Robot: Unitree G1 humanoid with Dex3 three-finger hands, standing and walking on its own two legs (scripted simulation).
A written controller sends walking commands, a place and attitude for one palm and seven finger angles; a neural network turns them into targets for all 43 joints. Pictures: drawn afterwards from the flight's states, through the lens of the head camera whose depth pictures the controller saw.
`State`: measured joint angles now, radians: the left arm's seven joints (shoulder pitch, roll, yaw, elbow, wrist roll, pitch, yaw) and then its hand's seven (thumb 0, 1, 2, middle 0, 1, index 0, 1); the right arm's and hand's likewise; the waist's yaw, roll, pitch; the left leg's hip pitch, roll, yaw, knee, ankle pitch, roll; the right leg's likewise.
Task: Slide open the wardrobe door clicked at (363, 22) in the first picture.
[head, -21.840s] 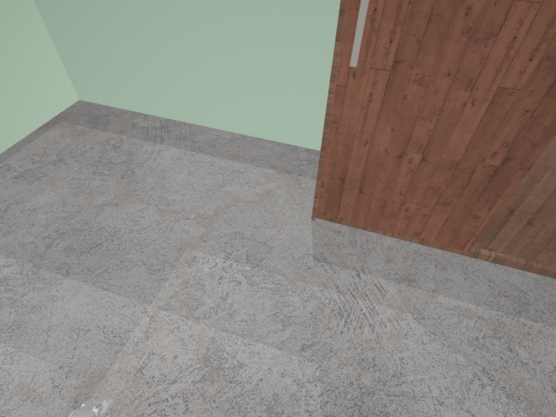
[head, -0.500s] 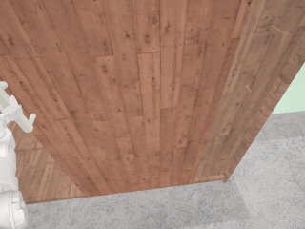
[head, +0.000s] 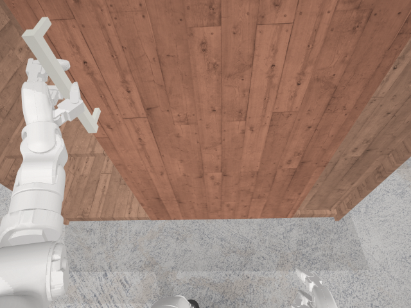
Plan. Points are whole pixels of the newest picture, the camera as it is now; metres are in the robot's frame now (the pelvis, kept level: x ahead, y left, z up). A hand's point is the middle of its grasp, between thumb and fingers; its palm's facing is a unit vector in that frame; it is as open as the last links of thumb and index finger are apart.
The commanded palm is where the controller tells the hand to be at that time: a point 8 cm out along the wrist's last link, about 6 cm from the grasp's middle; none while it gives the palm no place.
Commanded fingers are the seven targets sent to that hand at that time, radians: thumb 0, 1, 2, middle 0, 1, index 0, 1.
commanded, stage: stop walking and hold the door there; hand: left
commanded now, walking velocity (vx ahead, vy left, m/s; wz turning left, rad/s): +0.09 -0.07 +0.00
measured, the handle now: (71, 83) +0.48 +0.31 +0.16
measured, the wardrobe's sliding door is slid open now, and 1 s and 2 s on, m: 0.44 0.44 0.44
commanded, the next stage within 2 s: loosen the grip on the handle in 0.58 s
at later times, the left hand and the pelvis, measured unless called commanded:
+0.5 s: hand (74, 102) +0.42 +0.28 +0.16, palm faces +0.34 -0.91 -0.23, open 6.6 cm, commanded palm +0.39 +0.29 +0.14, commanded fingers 0.00 0.90 0.90 -0.45 -1.40 -0.45 -1.40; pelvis -0.01 +0.05 +0.01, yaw -1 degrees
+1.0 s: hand (71, 99) +0.42 +0.28 +0.16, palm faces +0.33 -0.92 -0.20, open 11.3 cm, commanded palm +0.38 +0.32 +0.16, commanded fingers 0.00 -0.55 0.20 -0.36 -1.28 -0.36 -1.28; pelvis -0.02 +0.03 +0.01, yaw -1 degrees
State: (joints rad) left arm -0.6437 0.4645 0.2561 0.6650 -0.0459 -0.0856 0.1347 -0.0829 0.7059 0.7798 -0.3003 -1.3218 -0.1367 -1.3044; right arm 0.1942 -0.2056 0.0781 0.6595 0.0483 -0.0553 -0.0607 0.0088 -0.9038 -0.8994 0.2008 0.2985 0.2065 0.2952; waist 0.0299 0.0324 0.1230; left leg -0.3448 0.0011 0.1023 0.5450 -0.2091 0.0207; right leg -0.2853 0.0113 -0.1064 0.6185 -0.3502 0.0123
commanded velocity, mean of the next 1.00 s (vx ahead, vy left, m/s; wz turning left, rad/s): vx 0.01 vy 0.00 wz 0.00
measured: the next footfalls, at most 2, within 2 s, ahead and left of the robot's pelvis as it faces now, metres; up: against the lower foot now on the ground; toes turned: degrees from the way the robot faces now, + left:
none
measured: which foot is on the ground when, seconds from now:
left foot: down 0.00-1.00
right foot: down 0.00-1.00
